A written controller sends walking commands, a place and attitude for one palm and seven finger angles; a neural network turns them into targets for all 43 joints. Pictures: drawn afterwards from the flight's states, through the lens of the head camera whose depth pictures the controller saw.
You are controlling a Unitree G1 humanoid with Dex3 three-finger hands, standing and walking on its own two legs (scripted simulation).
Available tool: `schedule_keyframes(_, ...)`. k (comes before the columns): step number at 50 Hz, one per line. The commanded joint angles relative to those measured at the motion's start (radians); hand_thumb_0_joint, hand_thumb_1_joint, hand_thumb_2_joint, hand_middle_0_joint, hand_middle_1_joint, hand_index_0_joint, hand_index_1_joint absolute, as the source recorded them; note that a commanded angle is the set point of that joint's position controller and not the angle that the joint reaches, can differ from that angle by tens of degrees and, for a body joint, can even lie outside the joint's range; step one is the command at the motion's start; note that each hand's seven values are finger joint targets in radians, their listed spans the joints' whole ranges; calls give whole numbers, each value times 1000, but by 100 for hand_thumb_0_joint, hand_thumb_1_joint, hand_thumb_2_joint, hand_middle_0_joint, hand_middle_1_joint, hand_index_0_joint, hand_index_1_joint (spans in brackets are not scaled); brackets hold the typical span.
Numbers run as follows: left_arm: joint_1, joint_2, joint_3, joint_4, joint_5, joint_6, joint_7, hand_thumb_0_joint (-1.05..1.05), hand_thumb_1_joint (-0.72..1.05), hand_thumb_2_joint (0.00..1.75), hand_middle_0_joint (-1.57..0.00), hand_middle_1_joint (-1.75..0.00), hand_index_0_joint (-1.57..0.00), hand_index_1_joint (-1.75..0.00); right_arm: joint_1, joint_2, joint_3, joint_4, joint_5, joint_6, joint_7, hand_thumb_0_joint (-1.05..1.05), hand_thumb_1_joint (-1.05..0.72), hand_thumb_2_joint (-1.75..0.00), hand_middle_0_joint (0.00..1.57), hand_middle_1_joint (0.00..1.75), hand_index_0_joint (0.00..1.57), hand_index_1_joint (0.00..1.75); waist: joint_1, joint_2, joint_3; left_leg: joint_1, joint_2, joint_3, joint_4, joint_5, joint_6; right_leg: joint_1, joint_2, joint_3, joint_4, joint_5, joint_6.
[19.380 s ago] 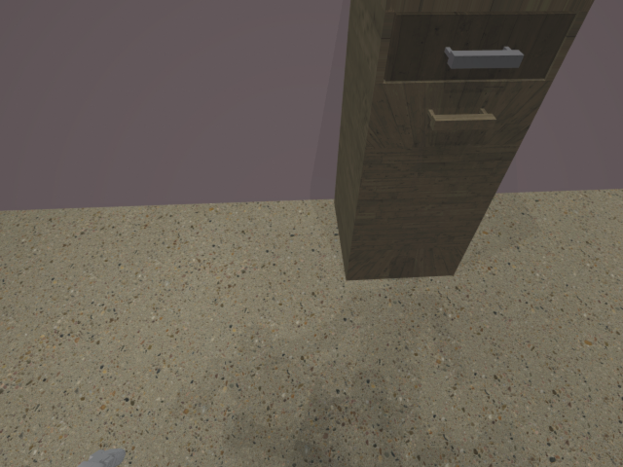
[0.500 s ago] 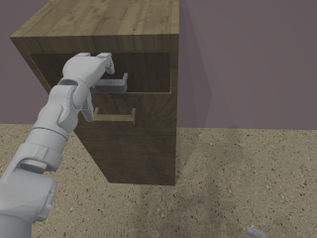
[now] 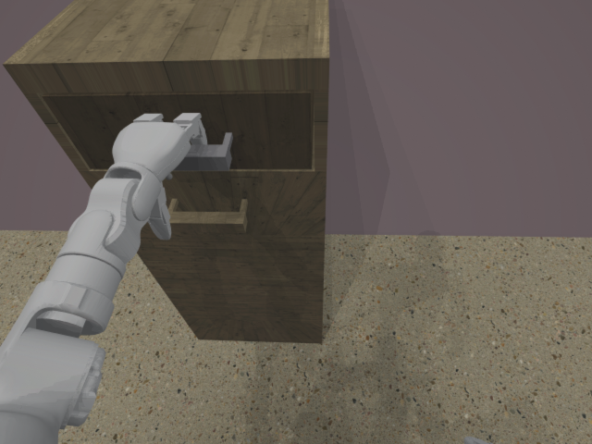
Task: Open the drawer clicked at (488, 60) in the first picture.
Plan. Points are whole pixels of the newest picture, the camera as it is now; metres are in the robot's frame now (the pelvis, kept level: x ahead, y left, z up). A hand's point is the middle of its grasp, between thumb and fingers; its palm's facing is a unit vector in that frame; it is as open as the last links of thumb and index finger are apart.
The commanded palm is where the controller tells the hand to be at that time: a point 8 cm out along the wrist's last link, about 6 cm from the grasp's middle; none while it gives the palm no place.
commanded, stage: lower the fingers behind the handle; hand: left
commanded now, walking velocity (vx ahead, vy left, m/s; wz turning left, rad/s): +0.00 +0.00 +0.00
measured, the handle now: (182, 148) +0.50 +0.20 +0.13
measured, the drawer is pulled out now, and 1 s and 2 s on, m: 0.00 0.00 0.02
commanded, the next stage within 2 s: close the thumb around the handle in 0.70 s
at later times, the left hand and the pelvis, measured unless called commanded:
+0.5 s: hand (172, 184) +0.44 +0.20 +0.11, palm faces +0.00 -0.03 -1.00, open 14.1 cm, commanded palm +0.42 +0.21 +0.17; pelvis +0.00 +0.00 +0.00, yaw -1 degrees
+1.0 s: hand (171, 185) +0.44 +0.20 +0.11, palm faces -0.01 -0.02 -1.00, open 12.9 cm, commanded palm +0.42 +0.22 +0.17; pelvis +0.00 +0.00 +0.00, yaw +0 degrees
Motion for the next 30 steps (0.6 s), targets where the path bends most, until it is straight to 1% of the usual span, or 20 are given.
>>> schedule_keyframes(1, -432, 235, 123, -201, -1, -7, 53, 0, -50, 30, -30, -120, -30, -120, -19, -129, -44, -117, -11, -28, -9, 0, -90, -90, 20, 30, 20, 30, 1, -58, -394, 161, -6, 5, -6, 414, 21, 171, 11, -8, -22, 362, -29)
schedule_keyframes(5, -409, 194, 95, -167, 4, 6, 58, 0, -50, 30, -30, -120, -30, -120, -22, -125, -43, -114, -8, -25, -9, 0, -90, -90, 20, 30, 20, 30, -8, -69, -339, 147, -2, 7, -8, 387, 21, 131, 13, -13, -22, 342, -27)
schedule_keyframes(7, -381, 228, 123, -146, 12, 11, 60, 0, -50, 30, -30, -120, -30, -120, -20, -128, -41, -117, -8, -22, -10, 0, -90, -90, 20, 30, 20, 30, 2, -80, -343, 123, -3, 10, -8, 382, 22, 152, 11, -10, -19, 346, -27)
schedule_keyframes(8, -399, 218, 113, -148, 16, 9, 61, 0, -50, 30, -30, -120, -30, -120, -21, -128, -40, -116, -8, -22, -11, 0, -90, -90, 20, 30, 20, 30, -4, -83, -340, 121, -3, 10, -9, 375, 20, 147, 11, -12, -18, 345, -26)
schedule_keyframes(10, -371, 202, 104, -136, 22, 14, 63, 0, -50, 30, -30, -120, -30, -120, -22, -124, -42, -119, -8, -20, -11, 0, -90, -90, 20, 30, 20, 30, 0, -62, -335, 125, -2, 12, -8, 366, 20, 131, 13, -11, -17, 325, -28)
schedule_keyframes(11, -383, 183, 85, -122, 22, 15, 62, 0, -50, 30, -30, -120, -30, -120, -20, -127, -42, -118, -8, -19, -9, 0, -90, -90, 20, 30, 20, 30, -13, -70, -314, 121, -2, 10, -5, 356, 18, 113, 13, -14, -21, 308, -29)
schedule_keyframes(12, -397, 167, 72, -125, 21, 14, 64, 0, -50, 30, -30, -120, -30, -120, -15, -125, -43, -115, -7, -20, -9, 0, -90, -90, 20, 30, 20, 30, -14, -66, -313, 125, 1, 8, -5, 357, 18, 100, 14, -15, -18, 304, -29)
schedule_keyframes(13, -392, 175, 83, -120, 20, 14, 67, 0, -50, 30, -30, -120, -30, -120, -14, -125, -44, -117, -9, -21, -10, 0, -90, -90, 20, 30, 20, 30, -11, -69, -320, 127, 0, 10, -3, 335, 20, 99, 14, -13, -19, 289, -28)
schedule_keyframes(14, -382, 207, 110, -100, 24, 15, 72, 0, -50, 30, -30, -120, -30, -120, -10, -127, -43, -116, -11, -22, -12, 0, -90, -90, 20, 30, 20, 30, -5, -74, -319, 115, -1, 13, -5, 327, 21, 110, 13, -10, -20, 290, -29)
schedule_keyframes(16, -396, 205, 105, -111, 27, 6, 72, 0, -50, 30, -30, -120, -30, -120, -11, -130, -42, -122, -12, -22, -16, 0, -90, -90, 20, 30, 20, 30, -9, -89, -335, 104, -4, 13, 0, 327, 22, 124, 10, -7, -17, 297, -28)
schedule_keyframes(17, -400, 236, 132, -126, 30, 0, 77, 0, -50, 30, -30, -120, -30, -120, -10, -127, -43, -123, -13, -25, -16, 0, -90, -90, 20, 30, 20, 30, 1, -65, -355, 109, -3, 13, 2, 338, 23, 134, 10, -4, -12, 310, -28)
schedule_keyframes(18, -404, 248, 139, -137, 35, -5, 82, 0, -50, 30, -30, -120, -30, -120, -10, -125, -43, -123, -14, -24, -18, 0, -90, -90, 20, 30, 20, 30, 1, -56, -370, 114, -5, 13, 6, 355, 23, 140, 12, -3, -4, 326, -29)
schedule_keyframes(19, -409, 217, 114, -145, 33, -5, 84, 0, -50, 30, -30, -120, -30, -120, -9, -121, -43, -126, -14, -26, -16, 0, -90, -90, 20, 30, 20, 30, -3, -45, -370, 118, -5, 12, 8, 367, 22, 133, 12, -7, -2, 332, -29)
schedule_keyframes(20, -394, 212, 117, -129, 30, -2, 86, 0, -50, 30, -30, -120, -30, -120, -8, -121, -45, -123, -12, -26, -14, 0, -90, -90, 20, 30, 20, 30, -5, -62, -348, 113, -1, 11, 7, 358, 21, 124, 14, -10, -6, 321, -29)
schedule_keyframes(22, -381, 239, 140, -97, 29, 2, 89, 0, -50, 30, -30, -120, -30, -120, -7, -126, -43, -120, -11, -25, -17, 0, -90, -90, 20, 30, 20, 30, -5, -84, -335, 93, -3, 14, 5, 336, 24, 128, 13, -6, -9, 311, -26)
schedule_keyframes(23, -407, 220, 119, -110, 28, 1, 91, 0, -50, 30, -30, -120, -30, -120, -6, -126, -43, -120, -11, -27, -17, 0, -90, -90, 20, 30, 20, 30, -10, -63, -328, 98, -2, 14, 3, 340, 22, 117, 13, -8, -9, 312, -27)
schedule_keyframes(25, -406, 232, 132, -135, 27, -2, 92, 0, -50, 30, -30, -120, -30, -120, -3, -126, -47, -122, -12, -29, -17, 0, -90, -90, 20, 30, 20, 30, -6, -58, -355, 117, -2, 13, 9, 354, 24, 124, 15, -6, -8, 320, -28)
schedule_keyframes(26, -398, 271, 166, -143, 30, -7, 94, 0, -50, 30, -30, -120, -30, -120, -3, -130, -48, -123, -14, -28, -18, 0, -90, -90, 20, 30, 20, 30, 3, -57, -377, 112, -3, 13, 9, 367, 23, 149, 14, -3, -6, 329, -29)
schedule_keyframes(28, -395, 226, 130, -156, 26, -7, 94, 0, -50, 30, -30, -120, -30, -120, -4, -123, -48, -123, -12, -31, -16, 0, -90, -90, 20, 30, 20, 30, -4, -54, -374, 118, -4, 12, 11, 379, 24, 140, 15, -7, -3, 344, -28)
schedule_keyframes(30, -364, 259, 164, -156, 23, -4, 98, 0, -50, 30, -30, -120, -30, -120, -5, -126, -50, -124, -13, -31, -14, 0, -90, -90, 20, 30, 20, 30, 8, -49, -373, 117, -3, 14, 11, 388, 24, 151, 16, -5, -2, 354, -29)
